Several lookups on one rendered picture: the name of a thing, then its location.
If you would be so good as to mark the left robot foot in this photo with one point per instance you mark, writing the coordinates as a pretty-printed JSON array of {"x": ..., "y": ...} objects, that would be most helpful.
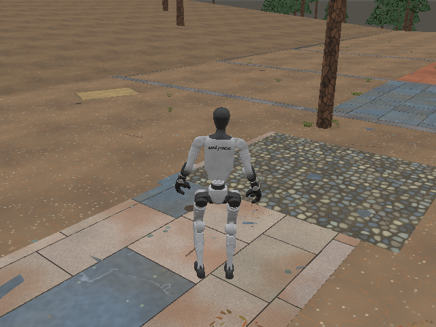
[{"x": 200, "y": 272}]

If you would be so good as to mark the humanoid robot head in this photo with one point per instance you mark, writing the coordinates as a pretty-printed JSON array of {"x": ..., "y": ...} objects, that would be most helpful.
[{"x": 221, "y": 117}]

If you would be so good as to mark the robot left upper arm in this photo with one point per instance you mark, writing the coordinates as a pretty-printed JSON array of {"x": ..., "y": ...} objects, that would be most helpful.
[{"x": 193, "y": 153}]

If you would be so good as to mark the robot left hand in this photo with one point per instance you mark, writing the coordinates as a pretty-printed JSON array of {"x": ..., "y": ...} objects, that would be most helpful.
[{"x": 178, "y": 185}]

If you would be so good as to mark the robot right hand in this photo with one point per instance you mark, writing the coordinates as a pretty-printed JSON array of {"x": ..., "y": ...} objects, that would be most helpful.
[{"x": 252, "y": 193}]

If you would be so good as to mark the robot left forearm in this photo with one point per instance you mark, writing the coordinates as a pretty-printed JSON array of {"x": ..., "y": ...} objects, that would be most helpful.
[{"x": 183, "y": 174}]

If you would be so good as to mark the robot right forearm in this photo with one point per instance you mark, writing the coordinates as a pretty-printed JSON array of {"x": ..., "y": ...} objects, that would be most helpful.
[{"x": 253, "y": 180}]

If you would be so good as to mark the robot right upper arm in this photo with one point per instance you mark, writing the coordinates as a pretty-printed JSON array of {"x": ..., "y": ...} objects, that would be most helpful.
[{"x": 244, "y": 155}]

